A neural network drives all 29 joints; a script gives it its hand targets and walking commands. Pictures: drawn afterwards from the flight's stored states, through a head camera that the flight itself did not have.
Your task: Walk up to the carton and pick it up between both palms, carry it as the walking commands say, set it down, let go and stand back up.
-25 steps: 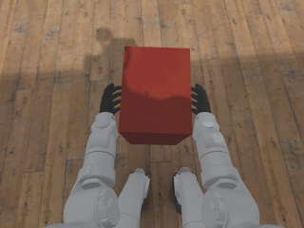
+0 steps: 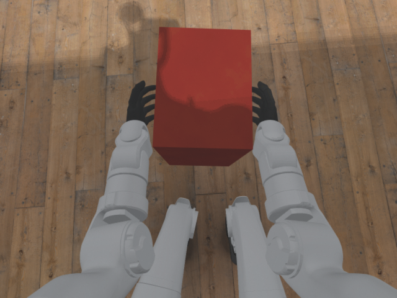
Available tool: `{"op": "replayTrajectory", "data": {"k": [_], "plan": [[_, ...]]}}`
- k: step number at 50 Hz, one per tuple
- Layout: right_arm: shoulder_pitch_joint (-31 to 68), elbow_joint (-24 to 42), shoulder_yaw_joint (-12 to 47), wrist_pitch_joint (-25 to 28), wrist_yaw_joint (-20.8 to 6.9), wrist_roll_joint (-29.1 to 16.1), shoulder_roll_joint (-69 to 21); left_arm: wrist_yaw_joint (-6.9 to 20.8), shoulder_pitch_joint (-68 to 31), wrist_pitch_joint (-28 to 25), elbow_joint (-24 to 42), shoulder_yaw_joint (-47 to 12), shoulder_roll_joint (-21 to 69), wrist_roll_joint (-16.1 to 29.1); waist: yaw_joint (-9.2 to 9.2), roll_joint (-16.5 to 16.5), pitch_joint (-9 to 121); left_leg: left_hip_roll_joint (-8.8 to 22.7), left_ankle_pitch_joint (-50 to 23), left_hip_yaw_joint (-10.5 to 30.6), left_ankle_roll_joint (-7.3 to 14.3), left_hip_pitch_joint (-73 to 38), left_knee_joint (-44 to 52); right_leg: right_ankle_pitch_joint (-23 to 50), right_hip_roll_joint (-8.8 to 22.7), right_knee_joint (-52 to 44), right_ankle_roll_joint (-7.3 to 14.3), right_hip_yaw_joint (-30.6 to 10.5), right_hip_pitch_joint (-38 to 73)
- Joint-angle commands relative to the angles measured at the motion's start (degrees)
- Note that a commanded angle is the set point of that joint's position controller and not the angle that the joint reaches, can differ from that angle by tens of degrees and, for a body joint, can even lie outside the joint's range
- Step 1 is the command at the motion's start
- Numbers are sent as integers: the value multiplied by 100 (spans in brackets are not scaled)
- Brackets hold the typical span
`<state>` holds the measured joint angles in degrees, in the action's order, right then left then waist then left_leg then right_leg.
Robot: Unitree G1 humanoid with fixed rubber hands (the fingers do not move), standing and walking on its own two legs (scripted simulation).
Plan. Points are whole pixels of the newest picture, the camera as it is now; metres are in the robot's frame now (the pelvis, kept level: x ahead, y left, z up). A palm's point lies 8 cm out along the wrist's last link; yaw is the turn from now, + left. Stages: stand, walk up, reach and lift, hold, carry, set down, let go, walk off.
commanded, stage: set down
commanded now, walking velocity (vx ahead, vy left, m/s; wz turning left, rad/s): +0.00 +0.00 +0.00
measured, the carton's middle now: (201, 111) +0.48 +0.04 -0.15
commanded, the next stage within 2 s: none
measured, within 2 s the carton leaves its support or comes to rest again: neither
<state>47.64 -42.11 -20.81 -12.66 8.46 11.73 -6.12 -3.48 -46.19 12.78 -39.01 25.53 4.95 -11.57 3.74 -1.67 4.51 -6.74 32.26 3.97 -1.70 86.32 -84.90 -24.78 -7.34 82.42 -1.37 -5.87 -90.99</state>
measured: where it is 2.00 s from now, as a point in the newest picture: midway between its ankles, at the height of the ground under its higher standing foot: (207, 250)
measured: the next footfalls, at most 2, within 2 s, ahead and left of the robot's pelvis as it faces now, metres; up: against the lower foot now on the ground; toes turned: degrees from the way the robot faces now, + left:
none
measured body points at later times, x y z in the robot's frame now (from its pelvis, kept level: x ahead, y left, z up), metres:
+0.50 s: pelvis -0.02 +0.00 -0.07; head +0.26 +0.01 +0.28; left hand +0.46 +0.18 -0.16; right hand +0.48 -0.09 -0.17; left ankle +0.05 +0.12 -0.56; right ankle +0.10 -0.11 -0.56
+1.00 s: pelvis -0.03 +0.01 -0.13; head +0.29 +0.02 +0.18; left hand +0.49 +0.18 -0.25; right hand +0.51 -0.08 -0.26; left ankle +0.05 +0.12 -0.56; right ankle +0.10 -0.11 -0.56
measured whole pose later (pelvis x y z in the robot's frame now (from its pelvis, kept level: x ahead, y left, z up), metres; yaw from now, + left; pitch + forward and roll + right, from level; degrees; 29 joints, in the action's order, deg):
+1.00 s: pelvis -0.03 +0.01 -0.13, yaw +2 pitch +40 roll +1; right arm 72.6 -47.3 -23.5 -16.8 9.2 10.1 1.5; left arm -5.1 -70.7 16.8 -44.1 26.9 -2.3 -11.6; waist 2.0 -0.6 -6.4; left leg -10.6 35.5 3.2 -2.9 115.1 -110.8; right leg -27.9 -9.3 107.1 -4.4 -5.4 -118.9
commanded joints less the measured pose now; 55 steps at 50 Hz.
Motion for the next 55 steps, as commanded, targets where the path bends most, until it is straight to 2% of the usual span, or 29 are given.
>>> {"op": "replayTrajectory", "data": {"k": [1, 13, 38, 55], "plan": [[3706, 123, 2801, 309, -854, -461, -5523, 1186, -3500, -135, -103, -2920, 5289, 515, 200, -121, 5264, -348, -1874, -406, -55, -1502, 803, 1649, -358, -362, -90, 448, 3591], [4483, 89, 2634, 227, -806, -524, -5308, 1172, -4196, -30, -164, -2811, 5141, 566, 162, -114, 5626, -405, -1853, -501, -96, -968, 195, 1543, -436, 290, -110, 611, 3027], [6115, -134, 2177, -19, -905, -674, -4780, 1196, -5799, 228, -426, -2512, 4852, 606, 42, -6, 5918, -415, -1551, -650, -105, -85, -929, 1202, -416, 1528, -83, 889, 1908], [6729, -118, 2159, -19, -984, -852, -4409, 1167, -6444, 222, -443, -2564, 4526, 812, -46, 43, 6098, -403, -1824, -692, -103, 311, -1675, 1511, -361, 2345, -50, 959, 1471]]}}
